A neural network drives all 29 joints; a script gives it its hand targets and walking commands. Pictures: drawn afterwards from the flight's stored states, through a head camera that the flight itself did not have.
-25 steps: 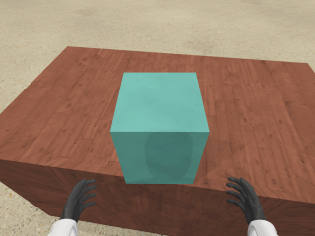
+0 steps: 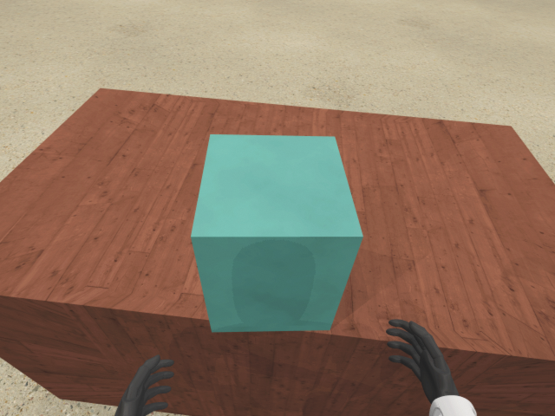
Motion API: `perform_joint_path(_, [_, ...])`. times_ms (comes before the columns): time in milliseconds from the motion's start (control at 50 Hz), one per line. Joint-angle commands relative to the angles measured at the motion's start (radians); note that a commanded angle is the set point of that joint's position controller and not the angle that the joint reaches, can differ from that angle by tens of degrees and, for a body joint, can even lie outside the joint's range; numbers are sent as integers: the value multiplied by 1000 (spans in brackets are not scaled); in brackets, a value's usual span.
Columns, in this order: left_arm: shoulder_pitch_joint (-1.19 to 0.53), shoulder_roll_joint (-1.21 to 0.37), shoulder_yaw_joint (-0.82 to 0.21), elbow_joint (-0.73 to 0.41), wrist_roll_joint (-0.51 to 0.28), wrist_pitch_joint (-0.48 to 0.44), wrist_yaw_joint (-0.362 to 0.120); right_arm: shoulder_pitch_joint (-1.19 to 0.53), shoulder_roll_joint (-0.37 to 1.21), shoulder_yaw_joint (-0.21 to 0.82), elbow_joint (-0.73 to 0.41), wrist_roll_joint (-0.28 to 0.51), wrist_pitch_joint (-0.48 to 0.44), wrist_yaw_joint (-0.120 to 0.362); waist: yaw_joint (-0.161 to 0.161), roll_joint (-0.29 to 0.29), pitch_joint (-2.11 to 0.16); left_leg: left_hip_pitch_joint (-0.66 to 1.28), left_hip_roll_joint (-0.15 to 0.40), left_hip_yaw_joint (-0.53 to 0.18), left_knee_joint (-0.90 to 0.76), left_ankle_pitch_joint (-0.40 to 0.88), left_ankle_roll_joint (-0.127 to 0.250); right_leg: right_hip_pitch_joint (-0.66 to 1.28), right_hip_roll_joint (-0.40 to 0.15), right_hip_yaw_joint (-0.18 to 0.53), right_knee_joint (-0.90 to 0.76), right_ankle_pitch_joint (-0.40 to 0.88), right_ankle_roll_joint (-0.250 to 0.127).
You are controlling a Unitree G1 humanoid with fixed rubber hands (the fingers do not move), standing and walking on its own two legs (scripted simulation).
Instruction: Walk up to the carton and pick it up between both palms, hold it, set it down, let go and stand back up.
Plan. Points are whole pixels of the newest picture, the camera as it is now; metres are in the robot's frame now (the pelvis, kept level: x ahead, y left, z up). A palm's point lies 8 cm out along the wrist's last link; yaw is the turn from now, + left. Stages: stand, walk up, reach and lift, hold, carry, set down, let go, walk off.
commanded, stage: set down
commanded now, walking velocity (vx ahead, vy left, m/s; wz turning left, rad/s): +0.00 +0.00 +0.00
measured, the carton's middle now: (272, 236) +0.39 +0.03 +0.05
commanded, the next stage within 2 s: let go in 0.52 s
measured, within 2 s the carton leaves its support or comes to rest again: neither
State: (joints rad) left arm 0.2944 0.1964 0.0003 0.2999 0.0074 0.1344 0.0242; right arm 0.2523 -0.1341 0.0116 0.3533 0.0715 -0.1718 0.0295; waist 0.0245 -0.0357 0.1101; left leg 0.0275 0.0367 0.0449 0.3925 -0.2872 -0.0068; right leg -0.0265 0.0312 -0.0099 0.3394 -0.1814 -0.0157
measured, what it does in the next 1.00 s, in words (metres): shifts its weight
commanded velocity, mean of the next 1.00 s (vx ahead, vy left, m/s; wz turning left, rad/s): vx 0.00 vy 0.00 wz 0.00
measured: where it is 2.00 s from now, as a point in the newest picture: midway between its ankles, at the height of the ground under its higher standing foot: outside the picture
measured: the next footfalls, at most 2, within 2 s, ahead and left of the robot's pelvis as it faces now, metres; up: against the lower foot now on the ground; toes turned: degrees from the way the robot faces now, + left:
none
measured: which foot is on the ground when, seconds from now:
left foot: down 0.00-1.00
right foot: down 0.00-1.00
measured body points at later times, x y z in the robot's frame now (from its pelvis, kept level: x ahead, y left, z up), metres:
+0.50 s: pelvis -0.03 -0.01 +0.00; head -0.07 +0.00 +0.44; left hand +0.13 +0.21 -0.09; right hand +0.20 -0.20 -0.02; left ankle -0.04 +0.11 -0.74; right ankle +0.01 -0.11 -0.74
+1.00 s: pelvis -0.03 -0.05 -0.01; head -0.09 -0.04 +0.44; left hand +0.12 +0.18 -0.09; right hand +0.20 -0.20 -0.02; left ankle -0.04 +0.11 -0.74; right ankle +0.01 -0.11 -0.74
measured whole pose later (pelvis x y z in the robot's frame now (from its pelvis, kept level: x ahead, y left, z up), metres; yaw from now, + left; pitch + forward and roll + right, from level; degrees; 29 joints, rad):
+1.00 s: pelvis -0.03 -0.05 -0.01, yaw +3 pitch -14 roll +1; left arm 0.23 0.18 0.03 0.51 0.08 0.16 0.00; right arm 0.11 -0.04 0.03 0.49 -0.04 -0.13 0.02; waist 0.00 -0.05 0.13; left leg 0.07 0.06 -0.01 0.43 -0.27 -0.04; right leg 0.00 0.05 -0.07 0.46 -0.22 -0.08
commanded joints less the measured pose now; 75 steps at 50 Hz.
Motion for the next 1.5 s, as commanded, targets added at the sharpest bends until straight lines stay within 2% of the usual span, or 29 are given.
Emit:
perform_joint_path(0, [-69,69,30,-83,25,1,9,-14,-141,-90,151,-47,96,-18,-21,173,58,-213,13,0,-122,243,-47,38,-3,3,-44,18,-45])
perform_joint_path(20, [-85,65,34,-121,7,0,6,-28,-132,-78,98,-28,95,-18,-3,148,39,-206,13,6,-121,236,-36,52,-11,6,-38,23,-38])
perform_joint_path(60, [-95,69,30,-118,9,17,-2,-45,-132,-88,130,-40,111,-18,-19,161,46,-216,9,17,-140,182,-30,65,-19,15,-37,5,-35])
perform_joint_path(100, [-85,58,32,-3,36,35,-6,-38,-147,-89,224,-67,132,-14,-23,173,119,-264,18,12,-156,121,-31,76,-8,2,-31,-27,-40])
perform_joint_path(220, [-138,22,19,-36,54,21,7,-82,-127,-100,256,-73,140,-15,-31,217,116,-372,37,-5,-184,49,-15,191,-6,11,14,2,-46])
perform_joint_path(440, [-152,21,39,57,72,-7,0,-104,-129,-82,291,-111,132,-24,-37,136,182,-474,36,11,-218,-103,20,278,0,32,21,-60,-37])
perform_joint_path(560, [-165,30,30,47,72,-20,10,-123,-108,-99,290,-115,132,-28,-56,140,167,-506,41,3,-226,-173,37,292,-9,36,44,-112,-35])
perform_joint_path(600, [-159,25,30,65,76,-23,5,-132,-107,-85,287,-117,132,-27,-38,140,177,-547,53,-11,-240,-234,53,318,-7,41,54,-143,-30])
perform_joint_path(800, [-189,70,52,66,78,-8,-8,-103,-57,-66,260,-128,146,-45,-38,86,215,-401,-3,52,-155,-109,57,149,-58,93,-39,-285,-37])
perform_joint_path(900, [-190,66,50,73,73,5,-16,-99,-70,-90,250,-135,156,-58,-64,93,177,-354,-6,48,-140,-91,47,105,-57,92,-41,-292,-41])
perform_joint_path(1000, [-187,85,74,59,79,10,-19,-68,-40,-70,230,-124,146,-53,-47,75,157,-283,-20,53,-91,-28,44,32,-99,130,-86,-345,-41])
perform_joint_path(1020, [-194,82,71,70,82,20,-18,-86,-48,-75,235,-116,149,-53,-47,80,162,-271,-24,50,-90,-23,39,16,-100,117,-87,-321,-43])
perform_joint_path(1040, [-72,173,88,159,16,-78,-35,-167,-138,-90,181,-121,171,-43,35,297,230,-252,18,-15,3,-59,25,-333,-109,184,-75,-171,-29])
perform_joint_path(1060, [-69,201,94,194,-1,-118,-38,-136,-155,-104,166,-96,185,-45,5,263,264,-288,21,-7,6,-275,21,-471,-89,179,-83,-308,-19])
perform_joint_path(1080, [-116,178,92,205,-2,-132,-50,-98,-135,-100,139,-93,181,-42,-22,133,240,-298,10,4,72,-169,18,-423,-110,200,-92,-247,-36])
perform_joint_path(1100, [-137,165,91,204,8,-142,-60,-63,-117,-92,134,-103,177,-37,-37,65,103,-269,23,-10,119,-100,23,-404,-123,214,-80,-136,-64])
perform_joint_path(1120, [-156,133,84,209,4,-143,-63,-31,-132,-95,141,-104,179,-40,-59,108,82,-224,5,3,129,-149,15,-474,-105,252,-86,-217,-72])
perform_joint_path(1140, [-168,121,78,225,14,-144,-68,9,-144,-83,129,-107,182,-41,-70,31,-5,-196,32,-18,110,-140,30,-446,-100,233,-80,-224,-68])
perform_joint_path(1160, [-143,111,77,229,12,-157,-79,-28,-174,-91,118,-108,182,-45,-36,113,-42,-217,50,-14,109,-196,32,-467,-89,220,-67,-231,-59])
perform_joint_path(1180, [-136,142,90,229,19,-157,-72,-3,-183,-92,103,-110,184,-42,-39,32,-68,-239,8,15,154,-214,28,-447,-92,252,-115,-288,-48])
perform_joint_path(1220, [-139,105,80,262,18,-153,-76,-7,-134,-74,74,-120,171,-30,-54,-7,-105,-225,23,7,133,-128,41,-417,-91,256,-103,-235,-25])
perform_joint_path(1260, [-160,94,77,271,27,-158,-79,41,-145,-65,96,-119,166,-33,-61,29,-206,-285,40,-4,121,-147,38,-300,-81,218,-35,-122,-17])
perform_joint_path(1300, [-179,51,57,293,7,-162,-91,-61,-196,-76,75,-126,151,-26,-46,200,-199,-199,133,-100,1,-210,57,-434,-7,135,95,-66,6])
perform_joint_path(1340, [-154,44,55,305,26,-175,-92,-82,-204,-76,70,-133,158,-41,-21,317,-148,-352,192,-150,-70,-238,73,-337,6,67,216,2,12])
perform_joint_path(1360, [-148,102,64,303,34,-178,-92,-87,-196,-75,83,-126,159,-44,-19,258,-176,-371,189,-117,-66,-233,91,-322,9,56,267,-6,19])
perform_joint_path(1400, [-83,75,59,345,38,-172,-102,-89,-203,-81,71,-108,162,-50,4,239,-121,-462,197,-124,-80,-245,113,-307,7,45,343,-25,16])
perform_joint_path(1420, [-89,72,58,346,38,-168,-102,-85,-181,-69,67,-108,161,-47,3,170,-86,-487,191,-100,-78,-221,112,-313,6,42,329,3,12])
perform_joint_path(1460, [-123,63,38,338,23,-167,-93,-52,-208,-79,60,-105,166,-45,-20,185,-70,-411,151,-53,-19,-167,86,-381,-8,89,243,124,10])
perform_joint_path(1480, [-162,110,51,317,30,-167,-90,-42,-204,-66,50,-101,173,-50,-23,137,-47,-439,119,-46,-11,-201,72,-391,-10,130,233,67,5])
